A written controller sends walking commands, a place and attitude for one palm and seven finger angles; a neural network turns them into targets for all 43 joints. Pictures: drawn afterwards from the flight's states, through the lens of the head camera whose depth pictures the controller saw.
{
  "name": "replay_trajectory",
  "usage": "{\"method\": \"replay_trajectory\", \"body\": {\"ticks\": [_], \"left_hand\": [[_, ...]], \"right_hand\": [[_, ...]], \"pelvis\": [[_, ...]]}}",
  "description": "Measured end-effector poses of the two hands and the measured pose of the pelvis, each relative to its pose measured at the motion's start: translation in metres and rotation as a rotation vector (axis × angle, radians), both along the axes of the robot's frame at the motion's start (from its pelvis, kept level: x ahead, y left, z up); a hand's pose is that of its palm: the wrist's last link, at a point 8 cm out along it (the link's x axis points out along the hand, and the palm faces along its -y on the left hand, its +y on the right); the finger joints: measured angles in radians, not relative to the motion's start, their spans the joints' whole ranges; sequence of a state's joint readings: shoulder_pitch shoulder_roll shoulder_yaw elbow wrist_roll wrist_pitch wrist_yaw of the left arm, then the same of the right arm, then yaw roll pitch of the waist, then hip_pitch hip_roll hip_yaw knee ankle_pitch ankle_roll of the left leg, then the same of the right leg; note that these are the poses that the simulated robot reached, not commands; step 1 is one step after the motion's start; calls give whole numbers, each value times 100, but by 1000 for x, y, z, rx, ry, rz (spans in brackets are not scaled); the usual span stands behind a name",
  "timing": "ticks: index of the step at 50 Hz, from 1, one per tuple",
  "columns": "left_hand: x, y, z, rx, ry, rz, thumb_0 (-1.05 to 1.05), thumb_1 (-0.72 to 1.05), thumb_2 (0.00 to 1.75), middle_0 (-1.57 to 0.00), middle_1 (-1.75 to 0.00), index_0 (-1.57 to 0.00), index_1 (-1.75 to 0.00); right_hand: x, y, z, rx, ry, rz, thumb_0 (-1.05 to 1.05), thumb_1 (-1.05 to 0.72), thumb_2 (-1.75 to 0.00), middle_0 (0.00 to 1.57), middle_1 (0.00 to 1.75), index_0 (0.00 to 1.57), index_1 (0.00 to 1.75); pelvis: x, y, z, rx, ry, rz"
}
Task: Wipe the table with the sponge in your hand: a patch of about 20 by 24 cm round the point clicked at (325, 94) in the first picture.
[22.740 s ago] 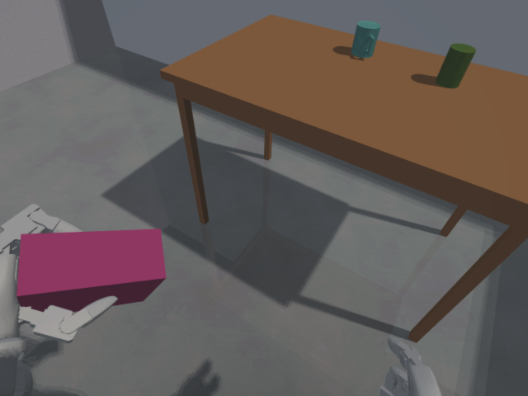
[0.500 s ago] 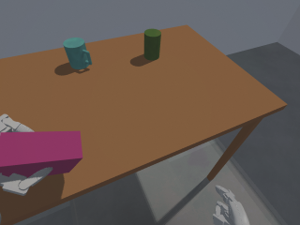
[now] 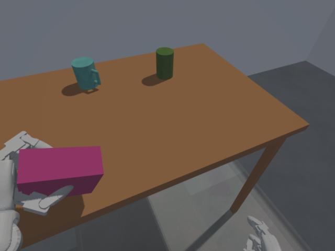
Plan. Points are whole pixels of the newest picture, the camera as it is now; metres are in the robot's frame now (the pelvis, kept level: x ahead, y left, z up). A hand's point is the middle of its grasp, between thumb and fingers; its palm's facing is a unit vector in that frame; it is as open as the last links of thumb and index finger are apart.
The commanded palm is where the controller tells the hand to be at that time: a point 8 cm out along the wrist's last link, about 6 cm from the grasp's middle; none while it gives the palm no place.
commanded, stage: look again from close up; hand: left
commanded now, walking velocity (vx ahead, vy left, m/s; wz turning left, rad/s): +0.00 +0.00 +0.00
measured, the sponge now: (73, 173) +0.23 +0.21 +0.12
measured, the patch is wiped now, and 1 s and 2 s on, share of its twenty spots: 0.00 0.00 0.00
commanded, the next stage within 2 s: come to a stop and stand still in 0.14 s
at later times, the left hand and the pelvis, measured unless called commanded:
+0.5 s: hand (63, 162) +0.23 +0.22 +0.16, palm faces +0.38 -0.85 -0.36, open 9.8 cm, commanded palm +0.18 +0.26 +0.18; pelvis +0.03 -0.02 +0.00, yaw +1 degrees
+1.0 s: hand (64, 176) +0.22 +0.22 +0.14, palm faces +0.26 -0.89 -0.36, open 9.8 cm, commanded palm +0.17 +0.27 +0.18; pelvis +0.00 -0.01 +0.00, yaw -1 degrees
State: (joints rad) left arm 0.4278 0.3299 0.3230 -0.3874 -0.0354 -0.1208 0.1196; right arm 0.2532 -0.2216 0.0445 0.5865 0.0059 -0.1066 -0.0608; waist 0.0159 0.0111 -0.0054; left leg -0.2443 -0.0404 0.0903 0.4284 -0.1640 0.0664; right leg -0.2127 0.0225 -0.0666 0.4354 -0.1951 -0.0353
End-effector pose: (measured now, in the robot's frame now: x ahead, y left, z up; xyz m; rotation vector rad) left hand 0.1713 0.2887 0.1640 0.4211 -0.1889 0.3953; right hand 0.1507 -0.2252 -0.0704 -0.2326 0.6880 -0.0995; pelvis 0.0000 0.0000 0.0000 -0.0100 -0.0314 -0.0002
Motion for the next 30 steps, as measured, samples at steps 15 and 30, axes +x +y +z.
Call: {"method": "replay_trajectory", "body": {"ticks": [15, 30], "left_hand": [[27, -25, 12, 17, -14, -55, -1, -47, 103, -76, -136, -77, -135], [21, -32, 10, -7, 4, -29, -1, -47, 103, -76, -136, -77, -135]], "right_hand": [[42, -12, 9, 17, -53, 10, 1, -90, -90, 21, 30, 20, 30], [52, -21, 9, 13, -48, 18, 1, -90, -90, 21, 30, 20, 30]], "pelvis": [[21, -16, 2, 0, 12, 6], [23, -25, 2, 3, 2, 17]]}}
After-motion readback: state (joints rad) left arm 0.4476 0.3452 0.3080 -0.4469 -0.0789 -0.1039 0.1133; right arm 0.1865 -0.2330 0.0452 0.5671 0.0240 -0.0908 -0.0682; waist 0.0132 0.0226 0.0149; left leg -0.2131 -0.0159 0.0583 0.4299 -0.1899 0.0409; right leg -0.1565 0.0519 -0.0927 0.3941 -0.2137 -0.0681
